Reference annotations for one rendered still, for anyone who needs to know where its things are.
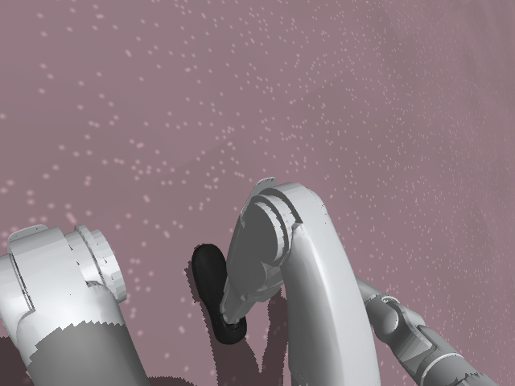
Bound right robot arm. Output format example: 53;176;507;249
365;294;498;386

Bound right robot foot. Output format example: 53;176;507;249
192;244;247;345

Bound right robot hand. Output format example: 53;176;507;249
355;276;383;308

